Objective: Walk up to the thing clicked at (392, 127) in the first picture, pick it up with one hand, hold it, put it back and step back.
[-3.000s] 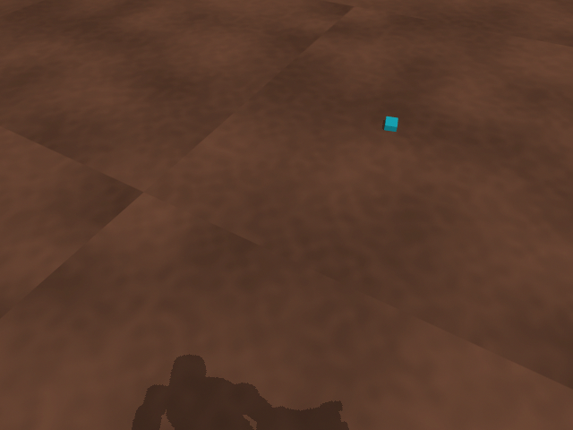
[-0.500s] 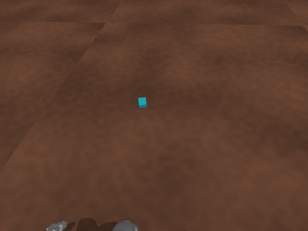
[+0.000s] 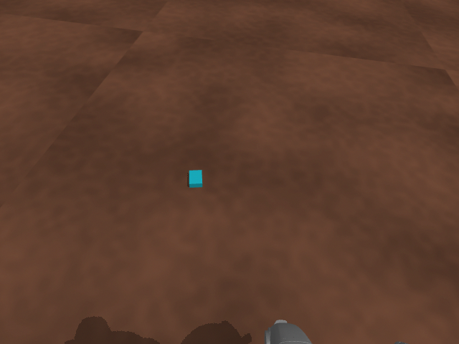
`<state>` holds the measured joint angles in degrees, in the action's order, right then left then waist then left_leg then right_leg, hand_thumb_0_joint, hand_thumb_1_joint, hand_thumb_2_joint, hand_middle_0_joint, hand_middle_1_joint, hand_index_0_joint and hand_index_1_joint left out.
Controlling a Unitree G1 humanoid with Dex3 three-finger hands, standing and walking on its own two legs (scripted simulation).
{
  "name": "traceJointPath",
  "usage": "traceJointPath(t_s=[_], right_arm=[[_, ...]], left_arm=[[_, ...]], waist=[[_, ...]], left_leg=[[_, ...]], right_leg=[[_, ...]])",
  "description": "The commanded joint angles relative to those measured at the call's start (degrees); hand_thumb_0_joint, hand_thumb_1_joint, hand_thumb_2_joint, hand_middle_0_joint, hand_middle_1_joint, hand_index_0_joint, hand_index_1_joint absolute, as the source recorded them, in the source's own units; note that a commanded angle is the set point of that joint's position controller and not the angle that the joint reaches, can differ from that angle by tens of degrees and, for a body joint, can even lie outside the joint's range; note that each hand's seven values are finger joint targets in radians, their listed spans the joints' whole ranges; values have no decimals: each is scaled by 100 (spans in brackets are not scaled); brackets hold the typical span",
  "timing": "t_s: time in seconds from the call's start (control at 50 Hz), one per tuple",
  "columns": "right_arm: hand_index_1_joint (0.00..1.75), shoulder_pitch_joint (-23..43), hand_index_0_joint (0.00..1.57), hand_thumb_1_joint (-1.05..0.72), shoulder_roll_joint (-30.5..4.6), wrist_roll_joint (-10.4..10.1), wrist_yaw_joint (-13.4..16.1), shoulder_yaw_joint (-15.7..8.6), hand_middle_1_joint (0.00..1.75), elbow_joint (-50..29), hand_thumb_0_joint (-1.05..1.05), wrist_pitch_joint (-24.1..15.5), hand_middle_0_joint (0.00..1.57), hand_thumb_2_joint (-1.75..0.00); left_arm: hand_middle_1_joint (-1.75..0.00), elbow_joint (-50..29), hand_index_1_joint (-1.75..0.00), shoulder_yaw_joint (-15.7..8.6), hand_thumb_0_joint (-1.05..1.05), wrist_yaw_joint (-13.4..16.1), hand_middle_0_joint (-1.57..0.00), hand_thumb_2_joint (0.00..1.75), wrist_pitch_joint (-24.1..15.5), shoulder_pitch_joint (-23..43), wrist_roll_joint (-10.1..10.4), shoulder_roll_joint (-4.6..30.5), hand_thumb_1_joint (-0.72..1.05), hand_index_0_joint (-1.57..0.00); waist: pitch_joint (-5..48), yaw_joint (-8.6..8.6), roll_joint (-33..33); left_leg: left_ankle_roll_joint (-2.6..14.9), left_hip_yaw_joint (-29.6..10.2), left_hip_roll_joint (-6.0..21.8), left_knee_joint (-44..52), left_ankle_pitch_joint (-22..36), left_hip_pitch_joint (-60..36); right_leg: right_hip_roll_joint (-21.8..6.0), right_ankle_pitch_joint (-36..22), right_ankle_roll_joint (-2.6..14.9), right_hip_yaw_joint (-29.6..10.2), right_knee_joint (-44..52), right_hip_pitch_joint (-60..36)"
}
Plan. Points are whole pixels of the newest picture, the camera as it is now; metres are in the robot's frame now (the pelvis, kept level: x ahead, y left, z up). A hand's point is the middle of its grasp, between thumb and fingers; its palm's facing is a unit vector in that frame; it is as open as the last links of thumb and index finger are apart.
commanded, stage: walk up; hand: left
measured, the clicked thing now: (195, 178) +1.04 +0.15 -0.75
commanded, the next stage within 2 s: none
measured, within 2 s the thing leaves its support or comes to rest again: neither
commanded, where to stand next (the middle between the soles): +0.74 -0.15 m, yaw +5 degrees
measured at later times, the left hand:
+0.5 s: hand (146, 294) +0.24 +0.18 -0.13, palm faces +0.04 -0.93 -0.36, open 7.4 cm
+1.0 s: hand (178, 204) +0.46 +0.13 -0.14, palm faces +0.01 -0.91 -0.41, open 7.4 cm
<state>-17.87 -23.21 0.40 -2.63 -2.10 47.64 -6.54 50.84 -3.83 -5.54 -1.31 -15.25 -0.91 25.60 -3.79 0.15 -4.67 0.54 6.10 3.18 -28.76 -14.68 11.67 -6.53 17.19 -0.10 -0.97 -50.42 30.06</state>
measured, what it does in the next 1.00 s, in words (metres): walks ahead: right foot, then left foot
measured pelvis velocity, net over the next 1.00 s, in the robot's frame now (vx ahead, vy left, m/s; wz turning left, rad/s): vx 0.41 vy -0.16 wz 0.05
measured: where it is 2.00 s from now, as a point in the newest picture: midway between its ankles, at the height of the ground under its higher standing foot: (258, 236)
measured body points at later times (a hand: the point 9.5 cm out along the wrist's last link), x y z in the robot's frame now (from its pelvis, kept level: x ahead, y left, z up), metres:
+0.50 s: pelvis +0.22 -0.10 +0.00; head +0.23 -0.10 +0.45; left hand +0.24 +0.23 -0.11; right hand +0.30 -0.41 -0.11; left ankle +0.33 +0.04 -0.70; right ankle +0.19 -0.19 -0.73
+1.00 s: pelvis +0.41 -0.16 -0.02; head +0.41 -0.18 +0.43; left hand +0.46 +0.18 -0.11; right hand +0.47 -0.50 -0.13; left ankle +0.37 +0.02 -0.73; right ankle +0.50 -0.29 -0.74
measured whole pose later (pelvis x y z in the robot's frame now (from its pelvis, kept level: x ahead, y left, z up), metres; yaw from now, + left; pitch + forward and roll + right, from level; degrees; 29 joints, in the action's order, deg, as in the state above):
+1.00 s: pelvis +0.41 -0.16 -0.02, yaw +3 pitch -3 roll +1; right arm -19.2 -26.4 1.1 -2.5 -3.6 50.2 -3.5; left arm 50.9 -5.0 -5.1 -3.0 -16.1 -1.7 25.6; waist -2.7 -0.6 0.7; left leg 1.8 2.4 7.1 -40.9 -24.9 13.0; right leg -4.6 13.2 -0.2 2.4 -38.9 23.2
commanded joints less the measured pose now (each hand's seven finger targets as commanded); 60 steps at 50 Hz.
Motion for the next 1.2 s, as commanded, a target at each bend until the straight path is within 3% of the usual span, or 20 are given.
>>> traceJointPath(t_s=[0.0,0.12,0.14,0.16,0.18,0.28,0.48,0.54,0.56,0.58,0.6,0.62,0.72,0.82,0.94,0.96,0.98,1.0,1.08,1.18], right_arm=[[30,-9,20,-90,-1881,-57,127,-604,30,-322,0,-146,20,-90],[30,72,20,-90,-1553,14,153,-470,30,-238,0,-14,20,-90],[30,-136,20,-90,-1202,18,152,-342,30,-235,0,0,20,-90],[30,-177,20,-90,-929,-93,167,-243,30,-432,0,-19,20,-90],[30,205,20,-90,-1466,-20,256,-391,30,-302,0,60,20,-90],[30,-476,20,-90,-1294,-49,115,-371,30,257,0,119,20,-90],[30,512,20,-90,-1043,43,-22,-378,30,-140,0,80,20,-90],[30,-90,20,-90,-1082,43,43,-447,30,16,0,6,20,-90],[30,-616,20,-90,-1344,48,107,-549,30,161,0,-22,20,-90],[30,-1237,20,-90,-1811,171,186,-693,30,166,0,-46,20,-90],[30,-1257,20,-90,-2160,83,236,-765,30,-28,0,-37,20,-90],[30,-1065,20,-90,-2102,-109,229,-792,30,-39,0,3,20,-90],[30,-15,20,-90,-1568,-59,220,-508,30,-264,0,-33,20,-90],[30,119,20,-90,-1814,24,142,-592,30,-338,0,-53,20,-90],[30,254,20,-90,-1352,74,113,-435,30,-327,0,138,20,-90],[30,253,20,-90,-952,77,111,-294,30,-372,0,144,20,-90],[30,364,20,-90,-861,-14,152,-239,30,-505,0,148,20,-90],[30,529,20,-90,-1362,41,233,-392,30,-394,0,182,20,-90],[30,-180,20,-90,-1306,-71,135,-373,30,157,0,182,20,-90],[30,275,20,-90,-1073,52,-34,-371,30,-25,0,270,20,-90]], left_arm=[[-30,-471,-30,-331,0,-71,-20,90,-150,385,-23,890,90,-20],[-30,-188,-30,-534,0,-9,-20,90,-267,-191,-66,1151,90,-20],[-30,-46,-30,-683,0,86,-20,90,-331,-900,-110,1479,90,-20],[-30,-138,-30,-742,0,172,-20,90,-381,-1063,-48,2070,90,-20],[-30,-212,-30,-699,0,188,-20,90,-353,-822,33,2044,90,-20],[-30,-460,-30,-397,0,289,-20,90,-379,87,80,1198,90,-20],[-30,-725,-30,-366,0,268,-20,90,-387,-254,9,1252,90,-20],[-30,-742,-30,-296,0,273,-20,90,-322,-182,25,1213,90,-20],[-30,-773,-30,-210,0,281,-20,90,-319,-328,23,998,90,-20],[-30,-841,-30,-108,0,301,-20,90,-307,-507,92,640,90,-20],[-30,-819,-30,-184,0,332,-20,90,-263,-653,117,750,90,-20],[-30,-733,-30,-281,0,396,-20,90,-216,-281,27,1295,90,-20],[-30,-350,-30,-278,0,235,-20,90,-135,-705,29,1014,90,-20],[-30,-437,-30,-312,0,60,-20,90,-147,-149,-14,889,90,-20],[-30,-27,-30,-542,0,137,-20,90,-289,-977,-80,1233,90,-20],[-30,3,-30,-643,0,220,-20,90,-357,-1483,-118,1558,90,-20],[-30,-151,-30,-652,0,293,-20,90,-418,-1510,-81,2013,90,-20],[-30,-309,-30,-610,0,313,-20,90,-406,-1016,-18,2066,90,-20],[-30,-387,-30,-413,0,414,-20,90,-435,-378,86,1383,90,-20],[-30,-503,-30,-379,0,425,-20,90,-486,-570,63,1327,90,-20]], waist=[[-27,-124,1383],[348,450,511],[649,775,-649],[698,762,-1880],[376,783,-1006],[189,61,-591],[42,314,-28],[269,-128,319],[611,-390,925],[1090,-643,1912],[1109,-595,1889],[840,-610,964],[-41,12,1165],[-79,-100,1518],[334,480,259],[323,786,-1052],[208,825,-1697],[-101,653,-861],[195,139,-652],[15,271,-366]], left_leg=[[1069,-993,1229,1523,-994,374],[629,-401,856,-505,2,1063],[431,11,373,-2437,265,1683],[136,74,-473,-3801,-1353,3126],[160,-716,-73,-4285,-1528,3092],[83,-774,285,-3182,-256,2052],[20,-305,189,-748,463,1354],[193,29,-205,-171,656,-186],[403,-199,-217,-22,237,-1241],[810,-1979,1008,455,-448,-2129],[1450,-4460,2275,1246,-847,-2460],[1724,-4463,2398,1263,-905,-1831],[1164,-1527,1311,1373,-221,329],[1187,-1196,1221,1452,-1292,744],[694,-534,546,-651,-2035,1924],[487,1,20,-2613,-1446,2525],[206,-335,-619,-3747,-1691,3492],[171,-1070,-139,-3998,-1547,3302],[118,-1044,174,-3135,-502,2519],[4,-690,128,-1850,-78,2208]], right_leg=[[-102,-886,10,169,1032,-242],[420,-294,183,544,1825,-2515],[-43,853,380,-342,2485,-3311],[-1623,1464,1052,-3299,3832,-3708],[-1892,1740,1387,-3625,3887,-3034],[-649,-519,1141,-752,3491,-1988],[-857,-610,1234,-255,3296,-1993],[-602,-1631,1008,141,2092,-1438],[-259,-2038,808,427,941,-969],[239,-1104,457,697,-742,-26],[911,1297,239,440,-1481,1123],[472,1377,274,-276,-1945,1082],[-45,296,79,-157,-872,49],[-65,-299,25,114,767,-483],[455,121,130,489,1563,-2847],[-322,1515,392,-836,2682,-3221],[-1679,2053,1021,-3547,3982,-3038],[-2010,2154,1385,-3814,3968,-2412],[-1058,-350,1212,-1342,3332,-2365],[-1046,-1141,1321,-601,3362,-2271]])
